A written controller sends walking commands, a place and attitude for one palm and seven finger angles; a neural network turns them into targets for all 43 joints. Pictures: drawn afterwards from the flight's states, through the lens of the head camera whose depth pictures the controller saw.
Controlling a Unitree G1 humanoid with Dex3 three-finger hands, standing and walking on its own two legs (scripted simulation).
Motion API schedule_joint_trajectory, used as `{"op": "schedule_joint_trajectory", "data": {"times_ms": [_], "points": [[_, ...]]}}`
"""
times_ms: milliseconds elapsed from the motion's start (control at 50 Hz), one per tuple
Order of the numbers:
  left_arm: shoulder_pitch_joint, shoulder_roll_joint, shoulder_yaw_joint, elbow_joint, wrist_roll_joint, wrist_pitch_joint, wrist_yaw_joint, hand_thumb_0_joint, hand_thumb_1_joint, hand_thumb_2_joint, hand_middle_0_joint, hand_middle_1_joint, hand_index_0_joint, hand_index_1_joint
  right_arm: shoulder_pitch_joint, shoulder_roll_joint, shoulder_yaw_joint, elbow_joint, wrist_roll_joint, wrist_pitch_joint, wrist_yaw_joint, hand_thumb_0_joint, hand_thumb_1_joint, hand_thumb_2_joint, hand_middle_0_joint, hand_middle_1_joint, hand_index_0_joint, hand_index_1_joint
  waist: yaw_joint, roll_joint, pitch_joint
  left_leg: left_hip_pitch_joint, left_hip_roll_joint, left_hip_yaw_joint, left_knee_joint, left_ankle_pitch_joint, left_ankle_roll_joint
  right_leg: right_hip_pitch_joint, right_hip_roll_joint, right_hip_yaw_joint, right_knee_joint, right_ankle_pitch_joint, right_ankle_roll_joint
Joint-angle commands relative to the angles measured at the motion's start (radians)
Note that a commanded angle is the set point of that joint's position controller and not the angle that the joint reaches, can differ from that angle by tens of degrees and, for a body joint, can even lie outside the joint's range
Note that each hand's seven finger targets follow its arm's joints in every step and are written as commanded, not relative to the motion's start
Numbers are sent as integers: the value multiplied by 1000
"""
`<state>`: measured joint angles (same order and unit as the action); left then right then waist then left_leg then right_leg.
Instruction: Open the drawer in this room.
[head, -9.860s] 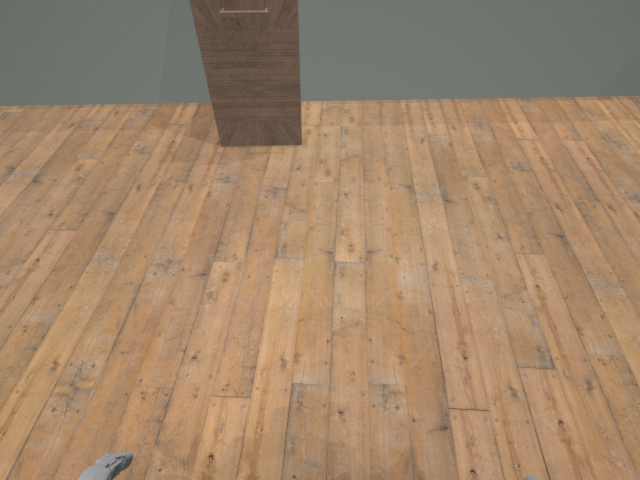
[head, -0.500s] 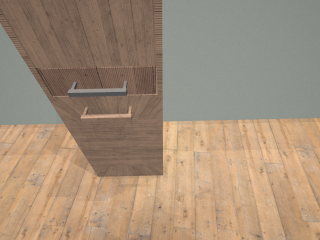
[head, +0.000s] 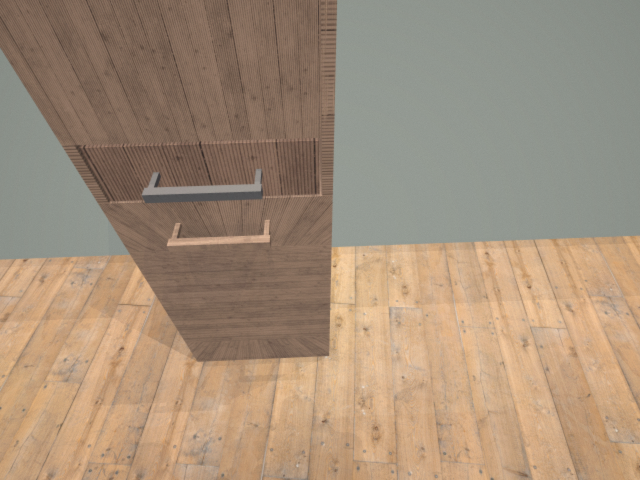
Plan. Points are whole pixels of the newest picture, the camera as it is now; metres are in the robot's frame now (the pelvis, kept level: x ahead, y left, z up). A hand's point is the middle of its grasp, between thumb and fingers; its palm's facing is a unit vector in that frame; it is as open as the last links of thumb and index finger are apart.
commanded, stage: raise the hand with hooked fingers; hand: left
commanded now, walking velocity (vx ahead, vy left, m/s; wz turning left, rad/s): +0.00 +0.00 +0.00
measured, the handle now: (205, 185) +0.55 +0.23 +0.03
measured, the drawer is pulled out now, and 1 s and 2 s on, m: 0.00 0.00 0.00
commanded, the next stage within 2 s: move the hooked fingers above the handle in 1.88 s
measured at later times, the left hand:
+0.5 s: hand out of the picture +0.12 +0.20 -0.05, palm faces -0.01 -0.07 -1.00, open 9.1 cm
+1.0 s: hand (155, 372) +0.22 +0.20 +0.05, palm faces +0.11 -0.07 -0.99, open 12.1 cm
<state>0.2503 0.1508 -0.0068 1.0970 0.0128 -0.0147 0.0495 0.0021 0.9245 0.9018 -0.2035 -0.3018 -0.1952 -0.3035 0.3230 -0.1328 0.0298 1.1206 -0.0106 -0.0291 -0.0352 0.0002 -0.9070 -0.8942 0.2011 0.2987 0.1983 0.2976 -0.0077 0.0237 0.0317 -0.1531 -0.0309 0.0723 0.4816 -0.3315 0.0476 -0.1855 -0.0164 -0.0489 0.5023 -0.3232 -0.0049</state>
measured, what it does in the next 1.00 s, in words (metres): stands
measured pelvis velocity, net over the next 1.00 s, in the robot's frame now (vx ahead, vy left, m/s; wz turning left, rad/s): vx -0.03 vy -0.03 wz -0.04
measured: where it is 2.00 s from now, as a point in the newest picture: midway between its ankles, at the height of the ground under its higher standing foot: outside the picture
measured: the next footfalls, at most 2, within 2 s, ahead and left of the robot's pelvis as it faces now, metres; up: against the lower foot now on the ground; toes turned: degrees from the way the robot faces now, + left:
none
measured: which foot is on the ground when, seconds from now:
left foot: down 0.00-1.00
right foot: down 0.00-1.00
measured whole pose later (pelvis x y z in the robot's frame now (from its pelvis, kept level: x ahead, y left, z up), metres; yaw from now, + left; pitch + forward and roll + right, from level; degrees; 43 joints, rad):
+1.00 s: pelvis -0.03 -0.03 -0.01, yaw -2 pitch +4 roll +1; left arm 0.25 0.42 -0.01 -0.11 0.97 0.01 0.30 0.00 -0.09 0.48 -0.30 -0.94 -0.29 -0.94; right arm 0.17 -0.31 -0.05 0.65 -0.03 0.06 -0.04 0.01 -0.90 -0.89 0.20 0.30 0.20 0.30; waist 0.07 0.07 -0.03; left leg -0.33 -0.03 0.00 0.58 -0.33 0.00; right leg -0.39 0.04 0.00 0.64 -0.32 -0.06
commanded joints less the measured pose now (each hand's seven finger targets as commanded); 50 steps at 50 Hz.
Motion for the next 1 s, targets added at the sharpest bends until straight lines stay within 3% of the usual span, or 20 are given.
{"op": "schedule_joint_trajectory", "data": {"times_ms": [0, 20, 40, 60, 80, 120, 180, 220, 260, 320, 360, 420, 480, 540, 640, 700, 740, 800, 880, 980], "points": [[-182, 386, 55, -1214, 249, -74, 117, 0, 853, 880, -203, -330, -203, -330, -88, -218, -42, -380, 13, -275, -57, 0, -900, -900, 200, 300, 200, 300, 26, 363, -400, 286, 114, -128, -82, 954, -49, -98, 13, 30, 129, 211, -61], [-118, 288, 33, -1134, 211, -1, 174, 0, 830, 870, -205, -345, -205, -345, -85, -210, -66, -292, 22, -305, -60, 0, -900, -900, 200, 300, 200, 300, 21, 333, -294, 171, 116, -114, -85, 853, -90, -172, 17, -11, 167, 34, -39], [141, 55, -106, -979, 237, 87, 178, 0, 807, 860, -207, -360, -207, -360, -74, -164, -55, -297, 43, -308, -58, 0, -900, -900, 200, 300, 200, 300, -7, 207, -190, 92, 121, -130, -115, 780, -87, -238, 25, -32, 179, -32, -20], [22, 84, -131, -1157, 285, 75, 180, 0, 783, 850, -208, -375, -208, -375, -132, -181, -55, -376, 33, -312, -44, 0, -900, -900, 200, 300, 200, 300, 5, 125, -98, 41, 115, -136, -77, 738, -74, -238, 10, -17, 133, 37, -24], [33, 203, -49, -1173, 393, 61, 206, 0, 760, 840, -210, -390, -210, -390, -148, -228, -72, -396, 5, -298, -37, 0, -900, -900, 200, 300, 200, 300, -2, 69, -170, 11, 101, -133, -12, 674, -67, -230, 14, -6, 83, 92, -35], [217, 245, -11, -1151, 561, 81, 241, 0, 713, 820, -213, -420, -213, -420, -191, -239, -84, -494, -18, -244, -11, 0, -900, -900, 200, 300, 200, 300, 57, -43, -194, -117, 48, -127, 50, 561, -56, -169, 27, 65, 40, 213, -64], [455, 127, -93, -1038, 790, 91, 280, 0, 643, 790, -218, -465, -218, -465, -238, -231, -101, -580, -34, -119, 44, 0, -900, -900, 200, 300, 200, 300, 98, -301, -124, -276, 43, -87, 88, 420, -47, -224, 43, 52, 108, 191, -62], [497, 126, -88, -1045, 898, 63, 287, 0, 597, 770, -222, -495, -222, -495, -286, -234, -109, -643, -25, -48, 82, 0, -900, -900, 200, 300, 200, 300, 133, -295, -86, -356, 23, -56, 97, 302, -49, -234, 47, 93, 116, 165, -73], [442, 205, -38, -1162, 981, 16, 317, 0, 550, 750, -225, -525, -225, -525, -337, -232, -102, -709, -20, -11, 102, 0, -900, -900, 200, 300, 200, 300, 163, -185, -185, -348, -3, -36, 126, 231, -43, -202, 37, 116, 145, 150, -80], [218, 338, 74, -1268, 1089, -1, 402, 0, 480, 720, -230, -570, -230, -570, -344, -216, -94, -727, -33, 33, 96, 0, -900, -900, 200, 300, 200, 300, 145, -95, -256, -362, -33, -43, 180, 149, -30, -221, 36, 172, 161, 108, -73], [71, 362, 106, -1310, 1138, -5, 470, 0, 433, 700, -233, -600, -233, -600, -326, -195, -97, -739, -57, 48, 80, 0, -900, -900, 200, 300, 200, 300, 123, -14, -319, -321, -40, -49, 226, 121, -20, -276, 33, 206, 167, 66, -71], [-228, 414, 114, -1475, 1132, -57, 539, 0, 363, 670, -238, -645, -238, -645, -326, -188, -98, -721, -79, 50, 55, 0, -900, -900, 200, 300, 200, 300, 52, 36, -405, -248, -40, -83, 328, 132, -7, -375, 19, 249, 190, 83, -63], [-235, 387, 69, -1439, 1062, -75, 529, 0, 293, 640, -243, -690, -243, -690, -331, -190, -96, -709, -69, 34, 32, 0, -900, -900, 200, 300, 200, 300, 16, 92, -391, -209, -40, -81, 348, 118, -3, -381, 16, 240, 168, 100, -57], [-240, 364, 22, -1333, 1022, 2, 470, 0, 223, 610, -248, -735, -248, -735, -362, -187, -78, -692, -58, 45, 19, 0, -900, -900, 200, 300, 200, 300, 3, 46, -330, -259, -35, -74, 300, 112, 0, -295, 16, 194, 135, 157, -40], [-146, 406, 27, -1175, 960, 183, 285, 0, 107, 560, -257, -810, -257, -810, -403, -188, -38, -703, -13, 82, -9, 0, -900, -900, 200, 300, 200, 300, 78, -142, -259, -341, -26, -52, 166, 119, -12, -43, -23, 256, 27, 224, -1], [-84, 450, 65, -1189, 932, 187, 186, 0, 37, 530, -262, -855, -262, -855, -398, -190, -21, -703, -8, 80, -16, 0, -900, -900, 200, 300, 200, 300, 109, -179, -259, -326, -22, -53, 106, 149, -14, 65, -31, 236, 44, 350, 15], [-54, 461, 92, -1263, 925, 146, 156, 0, -10, 510, -265, -885, -265, -885, -386, -190, -20, -701, -13, 74, -10, 0, -900, -900, 200, 300, 200, 300, 121, -124, -280, -306, -22, -64, 81, 177, -16, 109, -33, 224, 56, 406, 8], [-51, 454, 123, -1382, 921, 79, 169, 0, -80, 480, -270, -930, -270, -930, -371, -191, -36, -700, -19, 54, -4, 0, -900, -900, 200, 300, 200, 300, 128, -78, -280, -273, -27, -78, 62, 199, -12, 98, -28, 206, 43, 408, -1], [-114, 479, 189, -1429, 947, 16, 268, 0, -173, 440, -277, -990, -277, -990, -352, -192, -62, -677, -26, 26, -1, 0, -900, -900, 200, 300, 200, 300, 120, -40, -297, -234, -40, -80, 66, 219, -10, 63, -22, 204, 37, 401, -14], [-286, 459, 140, -1394, 961, 68, 325, 0, -290, 390, -285, -1065, -285, -1065, -352, -205, -89, -649, -9, 31, 6, 0, -900, -900, 200, 300, 200, 300, 95, 39, -323, -152, -41, -65, 54, 252, -9, 8, -4, 143, 31, 334, -34]]}}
